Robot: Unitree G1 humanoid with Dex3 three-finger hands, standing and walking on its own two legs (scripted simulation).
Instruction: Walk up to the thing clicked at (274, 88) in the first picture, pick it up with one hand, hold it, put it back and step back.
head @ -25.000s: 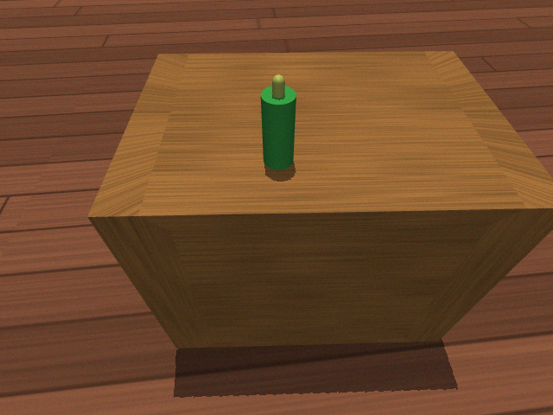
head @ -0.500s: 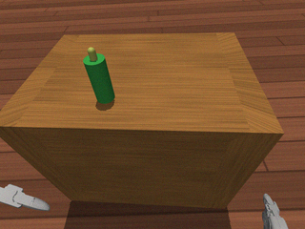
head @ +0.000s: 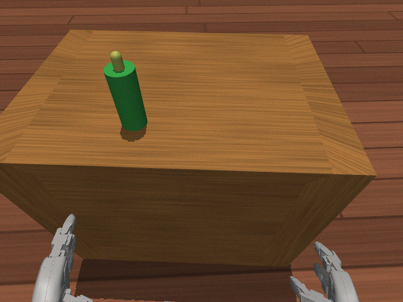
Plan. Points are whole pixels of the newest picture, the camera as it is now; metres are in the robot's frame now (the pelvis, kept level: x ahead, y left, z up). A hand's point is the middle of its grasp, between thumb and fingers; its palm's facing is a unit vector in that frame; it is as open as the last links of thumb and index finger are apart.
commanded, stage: home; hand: left
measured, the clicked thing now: (126, 91) +0.54 +0.21 +0.11
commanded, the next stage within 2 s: none
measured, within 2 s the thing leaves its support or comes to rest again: neither
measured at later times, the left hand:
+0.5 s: hand (122, 275) +0.19 +0.18 -0.07, palm faces +0.09 -0.96 -0.27, open 17.7 cm
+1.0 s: hand (126, 277) +0.18 +0.17 -0.07, palm faces +0.12 -0.95 -0.27, open 17.5 cm
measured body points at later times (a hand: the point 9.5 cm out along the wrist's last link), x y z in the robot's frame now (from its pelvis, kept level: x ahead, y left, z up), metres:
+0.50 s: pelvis +0.01 +0.00 -0.02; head +0.04 +0.00 +0.43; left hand +0.18 +0.23 -0.05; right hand +0.16 -0.24 -0.10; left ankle +0.01 +0.13 -0.70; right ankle +0.01 -0.14 -0.70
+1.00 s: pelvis +0.01 -0.01 -0.02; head +0.04 -0.01 +0.43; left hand +0.17 +0.22 -0.05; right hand +0.18 -0.26 -0.09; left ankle +0.01 +0.13 -0.70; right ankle +0.01 -0.14 -0.70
